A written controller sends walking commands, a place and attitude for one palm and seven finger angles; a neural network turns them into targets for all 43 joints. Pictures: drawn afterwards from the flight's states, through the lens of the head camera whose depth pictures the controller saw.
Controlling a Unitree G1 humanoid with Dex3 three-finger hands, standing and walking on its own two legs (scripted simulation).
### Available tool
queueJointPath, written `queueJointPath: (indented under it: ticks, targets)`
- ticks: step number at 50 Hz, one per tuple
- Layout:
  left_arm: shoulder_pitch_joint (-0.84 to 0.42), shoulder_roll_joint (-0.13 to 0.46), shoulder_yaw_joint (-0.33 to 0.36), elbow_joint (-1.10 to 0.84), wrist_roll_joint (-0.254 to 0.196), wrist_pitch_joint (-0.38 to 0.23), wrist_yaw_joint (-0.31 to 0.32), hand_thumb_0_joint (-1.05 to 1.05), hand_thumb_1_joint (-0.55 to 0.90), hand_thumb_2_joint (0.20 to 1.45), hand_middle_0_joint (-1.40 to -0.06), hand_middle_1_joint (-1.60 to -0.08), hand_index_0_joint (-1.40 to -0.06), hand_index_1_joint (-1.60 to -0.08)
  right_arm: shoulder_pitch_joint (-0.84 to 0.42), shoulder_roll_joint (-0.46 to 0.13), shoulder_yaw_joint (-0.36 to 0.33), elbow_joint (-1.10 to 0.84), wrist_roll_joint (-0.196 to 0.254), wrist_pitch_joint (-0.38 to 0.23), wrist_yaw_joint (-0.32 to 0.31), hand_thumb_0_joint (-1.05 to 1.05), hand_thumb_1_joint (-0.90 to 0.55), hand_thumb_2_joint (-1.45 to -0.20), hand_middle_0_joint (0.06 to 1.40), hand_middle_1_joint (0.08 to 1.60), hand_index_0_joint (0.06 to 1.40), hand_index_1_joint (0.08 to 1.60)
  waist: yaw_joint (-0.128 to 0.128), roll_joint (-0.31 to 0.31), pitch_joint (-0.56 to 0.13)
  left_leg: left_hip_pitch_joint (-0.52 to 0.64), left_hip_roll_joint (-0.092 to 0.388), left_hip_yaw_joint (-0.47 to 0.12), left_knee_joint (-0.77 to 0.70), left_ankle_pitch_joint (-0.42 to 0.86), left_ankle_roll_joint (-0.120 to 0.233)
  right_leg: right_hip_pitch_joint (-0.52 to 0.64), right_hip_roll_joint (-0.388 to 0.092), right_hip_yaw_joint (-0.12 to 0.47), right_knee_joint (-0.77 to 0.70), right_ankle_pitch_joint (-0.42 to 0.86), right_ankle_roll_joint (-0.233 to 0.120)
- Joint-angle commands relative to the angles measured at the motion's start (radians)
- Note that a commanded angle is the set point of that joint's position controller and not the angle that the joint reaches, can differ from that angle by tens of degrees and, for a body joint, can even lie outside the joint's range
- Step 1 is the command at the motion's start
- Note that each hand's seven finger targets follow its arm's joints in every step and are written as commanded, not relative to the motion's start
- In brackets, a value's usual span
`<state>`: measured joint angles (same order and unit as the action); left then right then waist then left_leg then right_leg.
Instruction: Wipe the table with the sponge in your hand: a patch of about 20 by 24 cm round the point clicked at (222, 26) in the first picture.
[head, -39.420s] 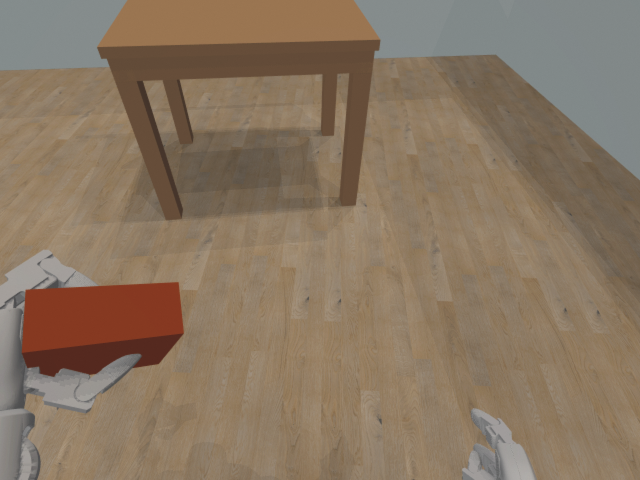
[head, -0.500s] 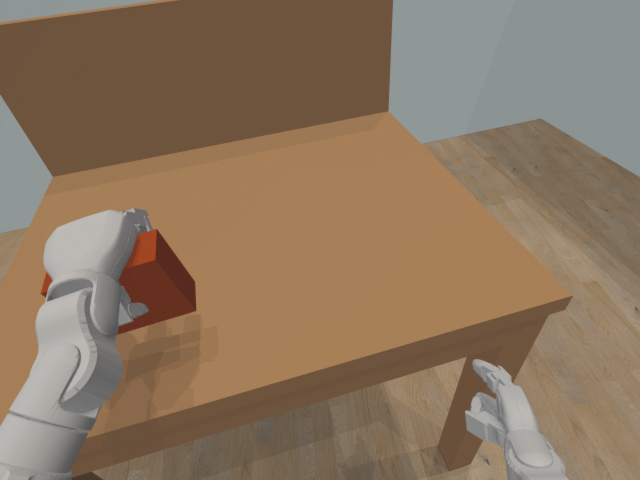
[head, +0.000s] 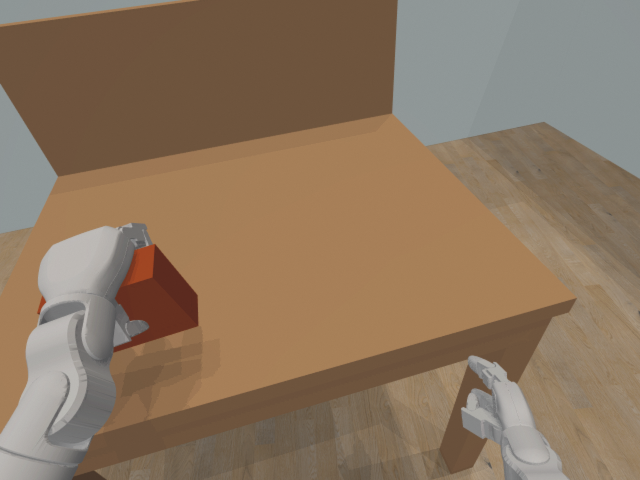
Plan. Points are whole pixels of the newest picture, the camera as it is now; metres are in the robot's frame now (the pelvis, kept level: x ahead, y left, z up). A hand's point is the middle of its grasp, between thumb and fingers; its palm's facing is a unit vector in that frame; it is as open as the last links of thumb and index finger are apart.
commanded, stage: bring the sponge back beside the body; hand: left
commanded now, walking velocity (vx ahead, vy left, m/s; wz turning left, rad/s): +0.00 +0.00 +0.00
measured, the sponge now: (135, 310) +0.24 +0.28 +0.12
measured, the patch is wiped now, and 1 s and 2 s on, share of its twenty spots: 1.00 1.00 1.00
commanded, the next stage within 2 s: step back with the hand held close in 1.24 s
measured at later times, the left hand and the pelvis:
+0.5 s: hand (112, 315) +0.21 +0.28 +0.15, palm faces +0.18 -0.13 -0.97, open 9.1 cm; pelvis -0.01 -0.01 +0.00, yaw +0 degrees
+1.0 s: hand (94, 340) +0.18 +0.28 +0.15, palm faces +0.19 -0.14 -0.97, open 9.1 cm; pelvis -0.01 +0.00 +0.00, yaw -1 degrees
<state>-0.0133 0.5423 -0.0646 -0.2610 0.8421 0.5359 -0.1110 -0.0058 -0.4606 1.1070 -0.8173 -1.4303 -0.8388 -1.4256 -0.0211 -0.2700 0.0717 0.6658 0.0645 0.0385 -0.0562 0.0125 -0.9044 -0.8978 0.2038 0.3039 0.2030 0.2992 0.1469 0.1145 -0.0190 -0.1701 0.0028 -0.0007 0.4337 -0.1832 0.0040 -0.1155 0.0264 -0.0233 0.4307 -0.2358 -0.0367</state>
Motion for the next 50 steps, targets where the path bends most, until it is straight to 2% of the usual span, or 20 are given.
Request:
queueJointPath:
  ticks: [1,4,5,9,12,14,15,22,24,25,29,32,34,35,39,42,44,47,49,50]
  targets:
    - [-0.292,0.214,0.142,-0.196,0.038,-0.028,0.057,0.0,0.1,1.3,-1.2,-1.6,-1.2,-1.6,-0.265,-0.078,-0.033,-0.193,0.0,-0.077,-0.009,0.0,-0.9,-0.9,0.2,0.3,0.2,0.3,-0.004,-0.038,-0.172,0.083,-0.02,-0.077,-0.047,0.128,0.028,-0.02,-0.005,0.115,-0.091,0.084,-0.051]
    - [-0.259,0.269,0.197,-0.232,0.039,-0.031,0.064,0.0,0.1,1.3,-1.2,-1.6,-1.2,-1.6,-0.273,-0.089,-0.038,-0.195,-0.004,-0.075,-0.009,0.0,-0.9,-0.9,0.2,0.3,0.2,0.3,0.005,-0.025,-0.192,0.088,-0.02,-0.079,-0.045,0.132,0.029,0.002,0.0,0.146,-0.088,0.095,-0.057]
    - [-0.24,0.214,0.154,-0.228,0.033,-0.027,0.061,0.0,0.1,1.3,-1.2,-1.6,-1.2,-1.6,-0.268,-0.08,-0.033,-0.207,-0.005,-0.075,-0.008,0.0,-0.9,-0.9,0.2,0.3,0.2,0.3,0.007,-0.03,-0.184,0.077,-0.022,-0.071,-0.042,0.137,0.031,0.001,-0.002,0.109,-0.082,0.1,-0.053]
    - [-0.221,0.268,0.209,-0.239,0.028,-0.028,0.067,0.0,0.1,1.3,-1.2,-1.6,-1.2,-1.6,-0.273,-0.088,-0.037,-0.198,-0.005,-0.075,-0.008,0.0,-0.9,-0.9,0.2,0.3,0.2,0.3,0.004,-0.034,-0.167,0.077,-0.019,-0.077,-0.044,0.118,0.028,-0.011,0.001,0.147,-0.093,0.079,-0.054]
    - [-0.172,0.21,0.166,-0.223,0.018,-0.028,0.063,0.0,0.1,1.3,-1.2,-1.6,-1.2,-1.6,-0.264,-0.085,-0.037,-0.198,-0.008,-0.073,-0.007,0.0,-0.9,-0.9,0.2,0.3,0.2,0.3,0.005,-0.032,-0.151,0.071,-0.019,-0.07,-0.041,0.115,0.029,-0.019,-0.003,0.117,-0.095,0.08,-0.049]
    - [-0.174,0.259,0.209,-0.272,0.022,-0.034,0.068,0.0,0.1,1.3,-1.2,-1.6,-1.2,-1.6,-0.275,-0.085,-0.037,-0.204,-0.006,-0.079,-0.008,0.0,-0.9,-0.9,0.2,0.3,0.2,0.3,0.007,-0.037,-0.159,0.076,-0.019,-0.078,-0.041,0.106,0.03,-0.018,0.001,0.147,-0.093,0.062,-0.052]
    - [-0.169,0.206,0.162,-0.265,0.019,-0.033,0.064,0.0,0.1,1.3,-1.2,-1.6,-1.2,-1.6,-0.271,-0.078,-0.032,-0.212,-0.007,-0.079,-0.009,0.0,-0.9,-0.9,0.2,0.3,0.2,0.3,0.005,-0.034,-0.158,0.072,-0.022,-0.069,-0.038,0.103,0.032,-0.02,-0.003,0.119,-0.094,0.057,-0.049]
    - [-0.115,0.226,0.19,-0.243,0.012,-0.042,0.076,0.0,0.1,1.3,-1.2,-1.6,-1.2,-1.6,-0.259,-0.085,-0.04,-0.198,-0.013,-0.082,-0.014,0.0,-0.9,-0.9,0.2,0.3,0.2,0.3,0.004,-0.05,-0.111,0.063,-0.022,-0.068,-0.03,0.078,0.03,-0.045,-0.004,0.142,-0.111,0.03,-0.047]
    - [-0.123,0.272,0.23,-0.286,0.014,-0.048,0.082,0.0,0.1,1.3,-1.2,-1.6,-1.2,-1.6,-0.27,-0.086,-0.042,-0.199,-0.01,-0.086,-0.014,0.0,-0.9,-0.9,0.2,0.3,0.2,0.3,0.005,-0.026,-0.128,0.07,-0.022,-0.072,-0.032,0.069,0.028,-0.038,-0.003,0.173,-0.111,0.01,-0.051]
    - [-0.12,0.223,0.188,-0.287,0.007,-0.047,0.079,0.0,0.1,1.3,-1.2,-1.6,-1.2,-1.6,-0.267,-0.078,-0.036,-0.214,-0.01,-0.087,-0.015,0.0,-0.9,-0.9,0.2,0.3,0.2,0.3,0.008,-0.017,-0.133,0.059,-0.025,-0.066,-0.029,0.067,0.029,-0.031,-0.009,0.145,-0.106,0.01,-0.049]
    - [-0.093,0.26,0.226,-0.32,0.008,-0.062,0.084,0.0,0.1,1.3,-1.2,-1.6,-1.2,-1.6,-0.272,-0.083,-0.042,-0.204,-0.01,-0.094,-0.016,0.0,-0.9,-0.9,0.2,0.3,0.2,0.3,0.004,-0.011,-0.129,0.07,-0.022,-0.073,-0.031,0.055,0.028,-0.038,-0.004,0.174,-0.109,-0.009,-0.05]
    - [-0.009,0.217,0.204,-0.294,0.0,-0.063,0.082,0.0,0.1,1.3,-1.2,-1.6,-1.2,-1.6,-0.252,-0.083,-0.044,-0.202,-0.018,-0.094,-0.013,0.0,-0.9,-0.9,0.2,0.3,0.2,0.3,0.01,-0.046,-0.112,0.061,-0.021,-0.068,-0.023,0.081,0.029,-0.042,-0.005,0.139,-0.106,0.025,-0.045]
    - [-0.024,0.265,0.248,-0.357,0.001,-0.071,0.089,0.0,0.1,1.3,-1.2,-1.6,-1.2,-1.6,-0.268,-0.083,-0.045,-0.207,-0.014,-0.097,-0.013,0.0,-0.9,-0.9,0.2,0.3,0.2,0.3,0.009,-0.022,-0.124,0.065,-0.019,-0.075,-0.028,0.069,0.028,-0.035,-0.002,0.172,-0.105,0.007,-0.048]
    - [-0.015,0.216,0.206,-0.348,-0.001,-0.068,0.088,0.0,0.1,1.3,-1.2,-1.6,-1.2,-1.6,-0.26,-0.075,-0.04,-0.216,-0.016,-0.097,-0.012,0.0,-0.9,-0.9,0.2,0.3,0.2,0.3,0.012,-0.022,-0.116,0.057,-0.022,-0.068,-0.025,0.074,0.03,-0.038,-0.004,0.136,-0.1,0.017,-0.047]
    - [0.009,0.255,0.249,-0.368,-0.006,-0.072,0.097,0.0,0.1,1.3,-1.2,-1.6,-1.2,-1.6,-0.262,-0.082,-0.045,-0.211,-0.015,-0.098,-0.015,0.0,-0.9,-0.9,0.2,0.3,0.2,0.3,0.008,-0.029,-0.102,0.061,-0.018,-0.074,-0.032,0.041,0.028,-0.047,0.0,0.171,-0.111,-0.022,-0.046]
    - [0.069,0.208,0.217,-0.347,-0.01,-0.07,0.096,0.0,0.1,1.3,-1.2,-1.6,-1.2,-1.6,-0.246,-0.082,-0.048,-0.207,-0.02,-0.095,-0.013,0.0,-0.9,-0.9,0.2,0.3,0.2,0.3,0.012,-0.033,-0.1,0.061,-0.017,-0.068,-0.025,0.069,0.029,-0.045,-0.001,0.138,-0.105,0.018,-0.043]
    - [0.034,0.249,0.248,-0.403,-0.007,-0.075,0.101,0.0,0.1,1.3,-1.2,-1.6,-1.2,-1.6,-0.265,-0.081,-0.045,-0.211,-0.017,-0.101,-0.014,0.0,-0.9,-0.9,0.2,0.3,0.2,0.3,0.007,-0.004,-0.102,0.067,-0.015,-0.075,-0.03,0.053,0.029,-0.045,0.003,0.169,-0.106,-0.001,-0.047]
    - [0.053,0.209,0.215,-0.333,-0.008,-0.072,0.101,0.0,0.1,1.3,-1.2,-1.6,-1.2,-1.6,-0.238,-0.082,-0.046,-0.203,-0.022,-0.102,-0.017,0.0,-0.9,-0.9,0.2,0.3,0.2,0.3,0.007,-0.054,-0.082,0.058,-0.014,-0.071,-0.032,0.058,0.029,-0.052,0.002,0.129,-0.11,0.008,-0.041]
    - [0.008,0.248,0.243,-0.391,-0.001,-0.08,0.105,0.0,0.1,1.3,-1.2,-1.6,-1.2,-1.6,-0.26,-0.083,-0.046,-0.204,-0.017,-0.107,-0.018,0.0,-0.9,-0.9,0.2,0.3,0.2,0.3,0.003,-0.019,-0.106,0.073,-0.014,-0.078,-0.034,0.051,0.029,-0.042,0.007,0.167,-0.108,0.002,-0.048]
    - [0.004,0.213,0.208,-0.376,-0.004,-0.076,0.103,0.0,0.1,1.3,-1.2,-1.6,-1.2,-1.6,-0.252,-0.075,-0.041,-0.215,-0.019,-0.108,-0.02,0.0,-0.9,-0.9,0.2,0.3,0.2,0.3,0.009,-0.002,-0.103,0.061,-0.017,-0.071,-0.034,0.05,0.029,-0.037,-0.001,0.139,-0.105,0.003,-0.047]
